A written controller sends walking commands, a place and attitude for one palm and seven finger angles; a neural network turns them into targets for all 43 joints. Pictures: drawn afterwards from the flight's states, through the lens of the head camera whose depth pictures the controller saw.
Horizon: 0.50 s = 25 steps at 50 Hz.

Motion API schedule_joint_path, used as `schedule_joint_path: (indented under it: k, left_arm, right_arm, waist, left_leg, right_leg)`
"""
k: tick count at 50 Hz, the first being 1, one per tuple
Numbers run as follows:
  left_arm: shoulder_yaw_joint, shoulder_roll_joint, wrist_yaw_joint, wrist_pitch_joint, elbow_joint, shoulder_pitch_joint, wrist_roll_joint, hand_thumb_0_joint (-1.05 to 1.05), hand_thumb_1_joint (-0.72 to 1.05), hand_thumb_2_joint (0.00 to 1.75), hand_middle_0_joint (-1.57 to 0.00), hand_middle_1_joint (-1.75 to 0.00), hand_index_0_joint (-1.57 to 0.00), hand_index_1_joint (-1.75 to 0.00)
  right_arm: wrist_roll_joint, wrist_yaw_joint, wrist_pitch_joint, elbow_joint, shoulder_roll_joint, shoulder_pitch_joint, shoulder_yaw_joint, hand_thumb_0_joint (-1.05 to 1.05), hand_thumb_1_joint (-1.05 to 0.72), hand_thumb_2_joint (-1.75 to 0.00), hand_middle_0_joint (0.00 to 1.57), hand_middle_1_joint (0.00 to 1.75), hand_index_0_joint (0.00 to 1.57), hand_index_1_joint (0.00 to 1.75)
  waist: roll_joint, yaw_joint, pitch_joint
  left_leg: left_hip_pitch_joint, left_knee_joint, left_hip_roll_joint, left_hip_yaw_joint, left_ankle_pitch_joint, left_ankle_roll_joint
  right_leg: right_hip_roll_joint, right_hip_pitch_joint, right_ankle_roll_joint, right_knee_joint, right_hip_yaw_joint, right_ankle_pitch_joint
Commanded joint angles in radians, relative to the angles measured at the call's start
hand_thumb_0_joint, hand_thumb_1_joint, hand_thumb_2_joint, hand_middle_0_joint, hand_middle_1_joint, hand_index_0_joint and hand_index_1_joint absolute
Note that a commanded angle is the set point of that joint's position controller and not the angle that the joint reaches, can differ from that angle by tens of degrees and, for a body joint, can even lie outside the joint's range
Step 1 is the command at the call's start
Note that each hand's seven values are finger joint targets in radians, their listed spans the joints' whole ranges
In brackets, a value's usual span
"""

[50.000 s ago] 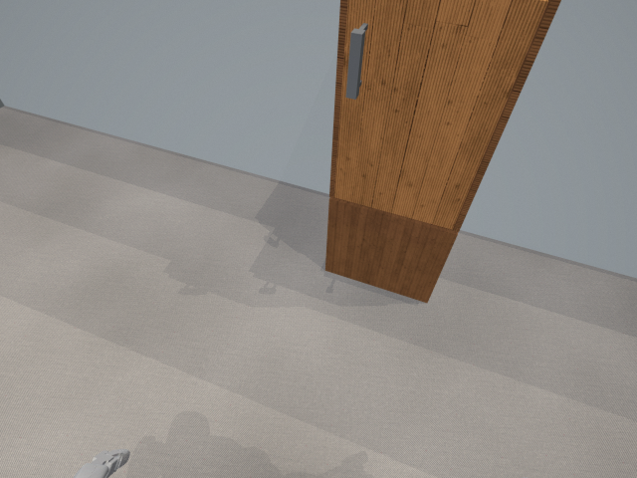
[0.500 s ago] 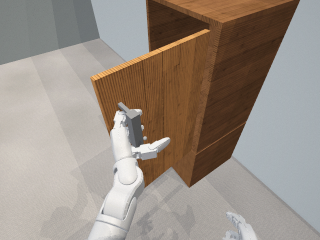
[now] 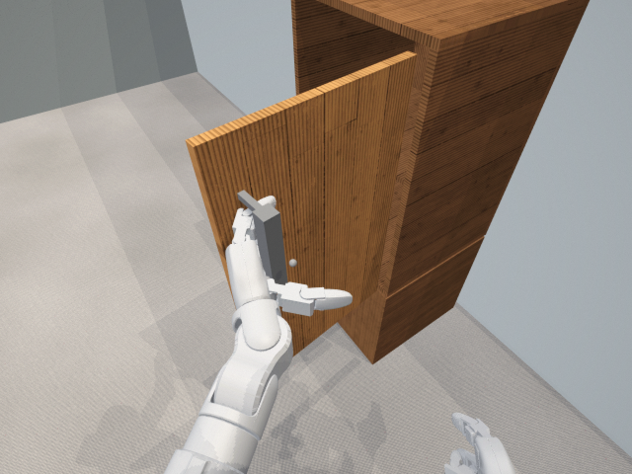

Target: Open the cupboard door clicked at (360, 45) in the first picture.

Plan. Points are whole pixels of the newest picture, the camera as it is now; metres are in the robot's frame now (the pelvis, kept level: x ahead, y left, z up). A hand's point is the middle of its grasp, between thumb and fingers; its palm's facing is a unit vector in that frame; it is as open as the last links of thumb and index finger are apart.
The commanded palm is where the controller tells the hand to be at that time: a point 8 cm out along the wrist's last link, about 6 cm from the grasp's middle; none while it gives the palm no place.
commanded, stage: slide the hand sideways off the handle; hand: left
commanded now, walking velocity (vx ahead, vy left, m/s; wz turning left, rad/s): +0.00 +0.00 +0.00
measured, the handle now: (261, 242) +0.38 +0.11 +0.11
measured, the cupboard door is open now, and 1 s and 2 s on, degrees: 96 97 97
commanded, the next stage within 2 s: draw the hand back to the body in 1.18 s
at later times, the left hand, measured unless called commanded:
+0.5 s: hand (275, 295) +0.30 +0.08 +0.10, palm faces -0.11 -0.99 -0.01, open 16.3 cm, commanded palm +0.27 +0.13 +0.10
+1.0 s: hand (230, 328) +0.25 +0.12 +0.10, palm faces -0.04 -1.00 -0.04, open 16.3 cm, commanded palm +0.22 +0.18 +0.10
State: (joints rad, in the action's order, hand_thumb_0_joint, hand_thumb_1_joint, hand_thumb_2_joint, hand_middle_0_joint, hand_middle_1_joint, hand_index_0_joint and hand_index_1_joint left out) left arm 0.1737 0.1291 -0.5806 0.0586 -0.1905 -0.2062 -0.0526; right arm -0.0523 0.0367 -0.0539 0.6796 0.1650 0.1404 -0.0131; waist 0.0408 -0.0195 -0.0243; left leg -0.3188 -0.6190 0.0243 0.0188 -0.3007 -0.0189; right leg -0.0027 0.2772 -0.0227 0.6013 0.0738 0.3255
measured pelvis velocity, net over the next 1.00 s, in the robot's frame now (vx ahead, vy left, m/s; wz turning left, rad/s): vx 0.02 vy -0.01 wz -0.01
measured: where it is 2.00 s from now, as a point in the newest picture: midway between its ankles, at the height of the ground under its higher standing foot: outside the picture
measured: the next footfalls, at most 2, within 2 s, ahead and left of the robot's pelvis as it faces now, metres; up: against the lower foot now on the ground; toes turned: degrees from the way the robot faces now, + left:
none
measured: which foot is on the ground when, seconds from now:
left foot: down 0.00-1.00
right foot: down 0.00-1.00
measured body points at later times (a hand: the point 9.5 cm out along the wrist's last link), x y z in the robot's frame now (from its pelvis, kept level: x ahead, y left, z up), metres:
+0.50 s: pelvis +0.00 +0.01 +0.00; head -0.01 +0.00 +0.45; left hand +0.30 +0.13 +0.11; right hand +0.17 -0.20 -0.09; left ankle +0.02 +0.13 -0.73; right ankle +0.00 -0.10 -0.73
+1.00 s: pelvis +0.02 -0.01 +0.00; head +0.02 -0.03 +0.45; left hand +0.25 +0.18 +0.10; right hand +0.22 -0.22 -0.08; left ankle +0.02 +0.13 -0.73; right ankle +0.00 -0.10 -0.73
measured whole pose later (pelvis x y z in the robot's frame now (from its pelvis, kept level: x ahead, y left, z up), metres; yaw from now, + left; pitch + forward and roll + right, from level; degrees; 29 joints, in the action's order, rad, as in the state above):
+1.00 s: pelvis +0.02 -0.01 +0.00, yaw -1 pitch +1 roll +0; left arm -0.01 -0.16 0.12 -0.04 0.23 0.32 0.18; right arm 0.01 0.05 0.12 0.55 0.21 0.20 -0.05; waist 0.04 -0.03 -0.04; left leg -0.30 -0.63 0.03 0.01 -0.34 -0.03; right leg 0.00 0.27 -0.03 0.63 0.06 0.38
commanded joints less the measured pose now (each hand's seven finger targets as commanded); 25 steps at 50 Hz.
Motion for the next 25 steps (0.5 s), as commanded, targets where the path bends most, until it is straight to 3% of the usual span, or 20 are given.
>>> schedule_joint_path:
  k: [1,2,3,5,6,7,9,11,13,15,16,18,20,24,25]
  left_arm:
    - [0.106,-0.090,0.287,-0.153,0.237,-0.396,-0.060,0.00,-0.50,0.30,-0.15,-0.30,-0.15,-0.30]
    - [0.085,-0.136,0.351,-0.181,0.239,-0.414,-0.043,0.00,-0.50,0.30,-0.15,-0.30,-0.15,-0.30]
    - [0.091,-0.144,0.408,-0.199,0.243,-0.440,-0.032,0.00,-0.50,0.30,-0.15,-0.30,-0.15,-0.30]
    - [0.136,-0.115,0.533,-0.215,0.197,-0.453,0.028,0.00,-0.50,0.30,-0.15,-0.30,-0.15,-0.30]
    - [0.136,-0.109,0.597,-0.212,0.175,-0.468,0.082,0.00,-0.50,0.30,-0.15,-0.30,-0.15,-0.30]
    - [0.093,-0.120,0.632,-0.201,0.158,-0.459,0.143,0.00,-0.50,0.30,-0.15,-0.30,-0.15,-0.30]
    - [0.008,-0.140,0.652,-0.173,0.140,-0.413,0.225,0.00,-0.50,0.30,-0.15,-0.30,-0.15,-0.30]
    - [-0.030,-0.134,0.641,-0.154,0.129,-0.368,0.259,0.00,-0.50,0.30,-0.15,-0.30,-0.15,-0.30]
    - [-0.074,-0.157,0.609,-0.151,0.154,-0.293,0.251,0.00,-0.50,0.30,-0.15,-0.30,-0.15,-0.30]
    - [-0.098,-0.190,0.571,-0.162,0.182,-0.236,0.212,0.00,-0.50,0.30,-0.15,-0.30,-0.15,-0.30]
    - [-0.070,-0.170,0.558,-0.172,0.230,-0.236,0.189,0.00,-0.50,0.30,-0.15,-0.30,-0.15,-0.30]
    - [-0.054,-0.172,0.548,-0.185,0.281,-0.146,0.150,0.00,-0.50,0.30,-0.15,-0.30,-0.15,-0.30]
    - [-0.085,-0.223,0.547,-0.186,0.307,-0.091,0.133,0.00,-0.50,0.30,-0.15,-0.30,-0.15,-0.30]
    - [-0.097,-0.246,0.567,-0.168,0.417,-0.046,0.142,0.00,-0.50,0.30,-0.15,-0.30,-0.15,-0.30]
    - [-0.114,-0.267,0.570,-0.163,0.424,-0.029,0.146,0.00,-0.50,0.30,-0.15,-0.30,-0.15,-0.30]
  right_arm:
    - [0.015,0.010,0.042,-0.164,0.112,-0.051,0.027,0.00,-0.90,-0.90,0.20,0.30,0.20,0.30]
    - [0.019,0.025,0.044,-0.169,0.111,-0.052,0.023,0.00,-0.90,-0.90,0.20,0.30,0.20,0.30]
    - [0.024,0.035,0.049,-0.174,0.107,-0.057,0.015,0.00,-0.90,-0.90,0.20,0.30,0.20,0.30]
    - [0.044,0.041,0.069,-0.182,0.109,-0.049,0.000,0.00,-0.90,-0.90,0.20,0.30,0.20,0.30]
    - [0.052,0.046,0.083,-0.190,0.111,-0.058,-0.010,0.00,-0.90,-0.90,0.20,0.30,0.20,0.30]
    - [0.063,0.052,0.096,-0.197,0.115,-0.072,-0.013,0.00,-0.90,-0.90,0.20,0.30,0.20,0.30]
    - [0.072,0.059,0.124,-0.209,0.119,-0.093,-0.018,0.00,-0.90,-0.90,0.20,0.30,0.20,0.30]
    - [0.076,0.050,0.150,-0.210,0.121,-0.094,-0.021,0.00,-0.90,-0.90,0.20,0.30,0.20,0.30]
    - [0.073,0.032,0.165,-0.214,0.124,-0.085,-0.015,0.00,-0.90,-0.90,0.20,0.30,0.20,0.30]
    - [0.067,0.011,0.170,-0.218,0.124,-0.073,-0.010,0.00,-0.90,-0.90,0.20,0.30,0.20,0.30]
    - [0.065,0.001,0.172,-0.229,0.121,-0.068,-0.008,0.00,-0.90,-0.90,0.20,0.30,0.20,0.30]
    - [0.063,-0.016,0.174,-0.245,0.120,-0.055,-0.001,0.00,-0.90,-0.90,0.20,0.30,0.20,0.30]
    - [0.062,-0.022,0.166,-0.251,0.126,-0.053,0.002,0.00,-0.90,-0.90,0.20,0.30,0.20,0.30]
    - [0.065,-0.014,0.160,-0.276,0.120,-0.077,-0.003,0.00,-0.90,-0.90,0.20,0.30,0.20,0.30]
    - [0.065,-0.011,0.160,-0.273,0.123,-0.075,-0.004,0.00,-0.90,-0.90,0.20,0.30,0.20,0.30]
  waist:
    - [-0.123,0.042,-0.241]
    - [-0.115,0.037,-0.275]
    - [-0.059,0.040,-0.282]
    - [-0.020,0.067,-0.221]
    - [-0.011,0.075,-0.204]
    - [-0.036,0.063,-0.189]
    - [-0.085,0.035,-0.182]
    - [-0.118,0.019,-0.169]
    - [-0.119,-0.006,-0.183]
    - [-0.092,-0.024,-0.184]
    - [-0.089,-0.014,-0.197]
    - [-0.070,-0.022,-0.198]
    - [-0.071,-0.030,-0.196]
    - [-0.041,-0.020,-0.172]
    - [-0.075,-0.019,-0.163]
  left_leg:
    - [0.130,0.074,-0.033,-0.021,0.206,0.046]
    - [0.148,0.068,-0.038,-0.024,0.219,0.052]
    - [0.162,0.066,-0.039,-0.026,0.217,0.051]
    - [0.174,0.070,-0.037,-0.015,0.161,0.048]
    - [0.170,0.075,-0.040,-0.008,0.132,0.048]
    - [0.155,0.086,-0.038,0.002,0.096,0.044]
    - [0.132,0.101,-0.039,0.009,0.052,0.039]
    - [0.117,0.114,-0.036,0.016,0.041,0.033]
    - [0.117,0.118,-0.032,0.013,0.065,0.027]
    - [0.113,0.119,-0.030,0.004,0.085,0.024]
    - [0.122,0.117,-0.027,0.001,0.099,0.025]
    - [0.123,0.114,-0.021,-0.008,0.131,0.025]
    - [0.115,0.111,-0.019,-0.018,0.141,0.027]
    - [0.116,0.111,-0.021,-0.032,0.122,0.032]
    - [0.108,0.112,-0.021,-0.028,0.120,0.033]
  right_leg:
    - [-0.009,-0.004,-0.008,-0.080,-0.057,-0.268]
    - [-0.010,-0.029,-0.009,-0.071,-0.059,-0.302]
    - [-0.012,-0.025,-0.010,-0.069,-0.057,-0.305]
    - [-0.007,0.023,-0.012,-0.082,-0.044,-0.237]
    - [-0.002,0.032,-0.012,-0.085,-0.039,-0.212]
    - [0.004,0.032,-0.012,-0.097,-0.030,-0.168]
    - [0.010,0.023,-0.007,-0.118,-0.020,-0.107]
    - [0.012,0.027,-0.002,-0.120,-0.008,-0.079]
    - [0.013,0.019,-0.001,-0.109,-0.002,-0.093]
    - [0.012,0.015,-0.002,-0.100,-0.006,-0.102]
    - [0.009,0.015,-0.001,-0.091,-0.007,-0.118]
    - [0.010,0.007,-0.005,-0.077,-0.009,-0.152]
    - [0.012,-0.013,-0.006,-0.081,-0.019,-0.169]
    - [0.012,-0.017,-0.002,-0.096,-0.029,-0.170]
    - [0.014,-0.026,-0.002,-0.102,-0.028,-0.163]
